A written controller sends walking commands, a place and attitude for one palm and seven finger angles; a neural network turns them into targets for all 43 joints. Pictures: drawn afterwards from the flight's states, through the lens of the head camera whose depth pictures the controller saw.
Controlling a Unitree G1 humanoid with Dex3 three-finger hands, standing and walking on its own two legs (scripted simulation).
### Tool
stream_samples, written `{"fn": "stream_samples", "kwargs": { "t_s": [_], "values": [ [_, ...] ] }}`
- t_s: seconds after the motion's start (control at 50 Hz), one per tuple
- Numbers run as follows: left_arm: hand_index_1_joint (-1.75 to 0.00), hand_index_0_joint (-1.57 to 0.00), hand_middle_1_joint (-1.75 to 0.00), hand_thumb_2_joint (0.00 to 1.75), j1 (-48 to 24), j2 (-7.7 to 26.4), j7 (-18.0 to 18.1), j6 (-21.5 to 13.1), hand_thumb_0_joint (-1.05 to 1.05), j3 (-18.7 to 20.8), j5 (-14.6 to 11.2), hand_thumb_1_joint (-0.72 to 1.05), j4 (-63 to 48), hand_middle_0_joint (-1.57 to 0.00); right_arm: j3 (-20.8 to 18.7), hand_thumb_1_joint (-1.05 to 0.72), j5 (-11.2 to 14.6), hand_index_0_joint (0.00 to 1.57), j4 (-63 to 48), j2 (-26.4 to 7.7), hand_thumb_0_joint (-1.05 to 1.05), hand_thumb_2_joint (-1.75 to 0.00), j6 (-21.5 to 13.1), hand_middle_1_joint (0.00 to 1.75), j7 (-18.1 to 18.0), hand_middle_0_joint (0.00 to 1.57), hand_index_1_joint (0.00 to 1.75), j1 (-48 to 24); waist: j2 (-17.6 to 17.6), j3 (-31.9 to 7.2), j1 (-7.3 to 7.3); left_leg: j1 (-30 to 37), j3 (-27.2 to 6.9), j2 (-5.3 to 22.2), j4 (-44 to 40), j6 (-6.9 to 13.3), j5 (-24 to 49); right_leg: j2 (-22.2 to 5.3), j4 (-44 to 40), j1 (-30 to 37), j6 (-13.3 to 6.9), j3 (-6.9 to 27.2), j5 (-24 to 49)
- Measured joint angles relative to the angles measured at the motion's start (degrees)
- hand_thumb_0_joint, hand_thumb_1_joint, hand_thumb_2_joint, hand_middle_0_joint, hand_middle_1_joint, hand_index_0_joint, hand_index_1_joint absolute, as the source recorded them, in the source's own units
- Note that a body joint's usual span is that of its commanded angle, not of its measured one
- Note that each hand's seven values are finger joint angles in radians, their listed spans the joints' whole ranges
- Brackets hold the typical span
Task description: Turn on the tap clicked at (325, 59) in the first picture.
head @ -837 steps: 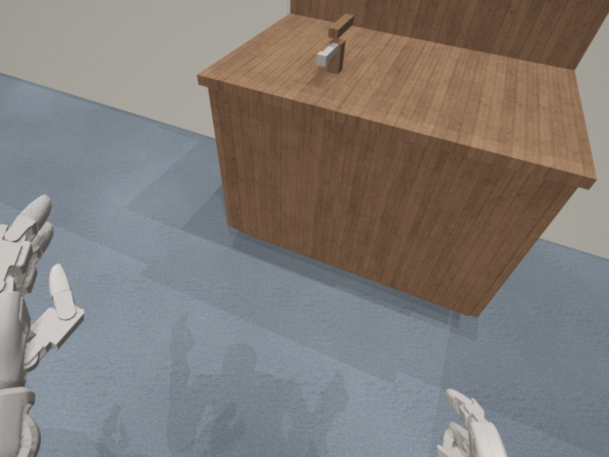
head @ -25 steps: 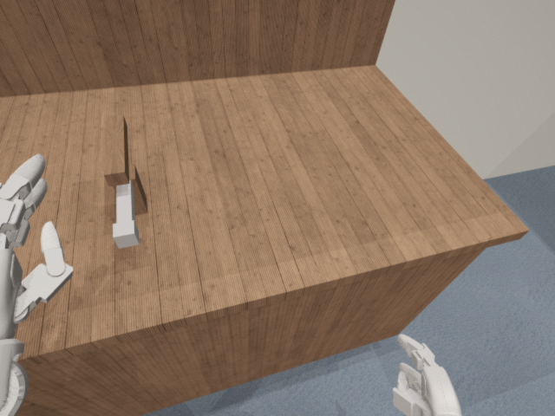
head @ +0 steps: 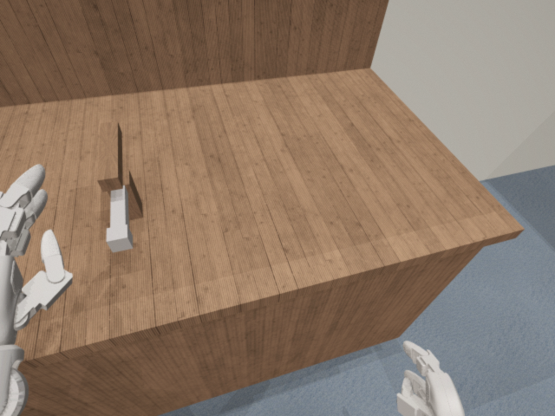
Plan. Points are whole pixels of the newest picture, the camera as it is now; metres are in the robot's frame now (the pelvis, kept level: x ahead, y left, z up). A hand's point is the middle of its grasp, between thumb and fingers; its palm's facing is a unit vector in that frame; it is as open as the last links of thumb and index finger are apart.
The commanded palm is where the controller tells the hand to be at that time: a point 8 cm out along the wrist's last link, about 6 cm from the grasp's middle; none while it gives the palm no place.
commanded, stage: shuffle to correct the standing spot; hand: left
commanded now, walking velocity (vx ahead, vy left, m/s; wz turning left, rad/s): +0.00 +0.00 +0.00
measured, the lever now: (119, 238) +0.33 +0.26 +0.06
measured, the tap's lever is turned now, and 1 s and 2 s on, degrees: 0 0 0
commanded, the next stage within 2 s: come to a stop and stand still in 1.54 s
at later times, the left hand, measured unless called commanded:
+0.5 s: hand (95, 278) +0.22 +0.22 +0.16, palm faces +0.35 -0.86 -0.37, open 7.4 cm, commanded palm +0.16 +0.25 +0.17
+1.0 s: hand (124, 283) +0.22 +0.19 +0.15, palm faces +0.33 -0.86 -0.39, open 7.4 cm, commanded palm +0.16 +0.22 +0.17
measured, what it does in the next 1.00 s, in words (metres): shifts its weight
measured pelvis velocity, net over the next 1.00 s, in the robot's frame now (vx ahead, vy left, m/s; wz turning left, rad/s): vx -0.01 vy -0.06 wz -0.01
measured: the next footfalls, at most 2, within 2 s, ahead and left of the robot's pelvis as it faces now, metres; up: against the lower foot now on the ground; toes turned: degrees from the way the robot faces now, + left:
none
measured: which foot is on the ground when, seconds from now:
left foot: down 0.00-1.00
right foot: down 0.00-1.00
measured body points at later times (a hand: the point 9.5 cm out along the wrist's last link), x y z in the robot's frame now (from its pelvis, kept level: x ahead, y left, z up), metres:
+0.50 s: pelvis +0.00 -0.03 +0.00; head +0.02 -0.01 +0.45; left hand +0.19 +0.26 +0.18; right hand +0.18 -0.24 -0.07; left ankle +0.02 +0.09 -0.74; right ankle +0.01 -0.13 -0.74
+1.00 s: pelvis -0.01 -0.06 -0.01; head +0.02 -0.04 +0.44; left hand +0.19 +0.23 +0.18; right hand +0.16 -0.29 -0.09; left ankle +0.02 +0.09 -0.74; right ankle +0.01 -0.13 -0.74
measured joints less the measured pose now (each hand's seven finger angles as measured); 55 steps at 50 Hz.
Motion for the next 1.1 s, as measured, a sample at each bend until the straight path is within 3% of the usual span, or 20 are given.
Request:
{"fn": "stream_samples", "kwargs": {
  "t_s": [0.28, 0.48, 0.76, 1.1],
  "values": [
    [-0.30, -0.21, -0.31, 0.90, -1.3, -0.1, -0.2, 0.5, 0.01, 0.5, -0.4, 0.89, 0.8, -0.20, 0.2, -0.91, 0.1, 0.20, -0.2, 1.1, 0.02, -0.90, 0.3, 0.30, 0.2, 0.20, 0.30, 0.3, -0.7, 0.1, 0.61, 0.3, 0.0, 0.3, -1.2, -0.6, 0.9, 0.3, -0.2, -0.3, -0.5, 0.0, 0.4],
    [-0.30, -0.21, -0.31, 0.90, -0.4, 0.6, -0.7, 0.9, 0.01, 0.8, -1.3, 0.89, -1.1, -0.20, 0.0, -0.91, 0.1, 0.20, -1.4, 1.7, 0.01, -0.90, 0.6, 0.30, 1.1, 0.20, 0.30, -0.1, -0.5, 0.5, 0.18, -1.1, -0.6, 2.3, 0.3, -2.2, 0.3, 2.3, 0.4, -1.3, -2.1, -0.5, 0.2],
    [-0.30, -0.21, -0.31, 0.90, 1.7, 1.2, -1.0, 2.6, 0.01, 1.1, -3.0, 0.89, -2.8, -0.21, -1.8, -0.91, 0.3, 0.20, -1.1, -0.5, 0.01, -0.90, 1.1, 0.30, 0.3, 0.20, 0.30, -0.1, 0.3, 0.3, -0.49, -4.0, -1.6, 4.9, 4.8, -4.0, -1.8, 4.8, 4.2, -3.9, -4.5, -1.4, -1.5],
    [-0.30, -0.21, -0.31, 0.90, 2.2, 2.6, -1.0, 2.7, 0.01, 2.2, -3.0, 0.89, -4.2, -0.21, -1.1, -0.91, 0.1, 0.20, -0.8, 0.7, 0.02, -0.90, 1.0, 0.30, 0.4, 0.20, 0.30, 0.9, 0.0, 0.6, -0.89, -4.1, -2.0, 5.0, 4.7, -4.8, -1.8, 4.9, 5.2, -4.4, -4.9, -1.8, -2.2]
  ]
}}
